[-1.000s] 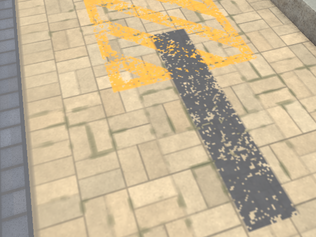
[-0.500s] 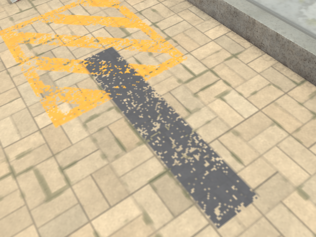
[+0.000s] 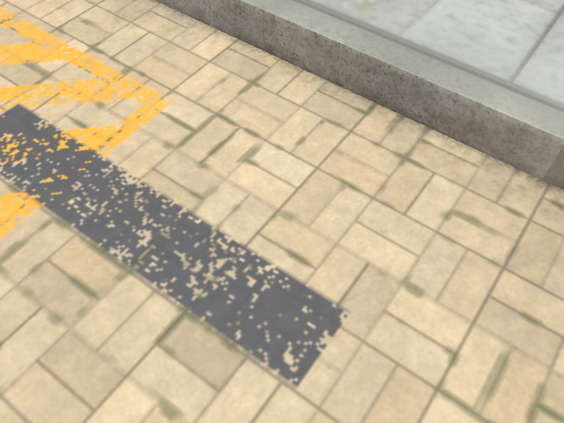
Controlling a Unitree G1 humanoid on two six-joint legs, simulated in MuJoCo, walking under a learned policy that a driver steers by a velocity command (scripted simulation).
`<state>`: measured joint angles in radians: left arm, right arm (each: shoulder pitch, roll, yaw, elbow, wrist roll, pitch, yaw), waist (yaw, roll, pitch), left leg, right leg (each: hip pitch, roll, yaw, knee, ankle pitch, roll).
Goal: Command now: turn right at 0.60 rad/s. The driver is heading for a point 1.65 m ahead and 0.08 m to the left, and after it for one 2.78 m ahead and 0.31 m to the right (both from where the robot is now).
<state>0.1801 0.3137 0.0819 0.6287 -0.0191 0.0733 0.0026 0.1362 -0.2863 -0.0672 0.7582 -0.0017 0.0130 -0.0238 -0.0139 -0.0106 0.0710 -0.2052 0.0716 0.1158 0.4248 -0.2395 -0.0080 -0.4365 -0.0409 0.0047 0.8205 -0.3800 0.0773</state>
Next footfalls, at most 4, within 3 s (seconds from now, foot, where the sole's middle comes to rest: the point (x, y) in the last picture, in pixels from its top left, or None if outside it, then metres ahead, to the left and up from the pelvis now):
0.08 right None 0.04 -0.14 -0.78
0.60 left None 0.09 0.08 -0.78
1.04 right None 0.40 -0.21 -0.78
1.58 left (290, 302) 0.74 -0.01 -0.78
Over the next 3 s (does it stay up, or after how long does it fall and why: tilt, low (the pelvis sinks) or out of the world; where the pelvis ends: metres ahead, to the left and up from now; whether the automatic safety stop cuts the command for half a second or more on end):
stays up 1.11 -0.12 -0.01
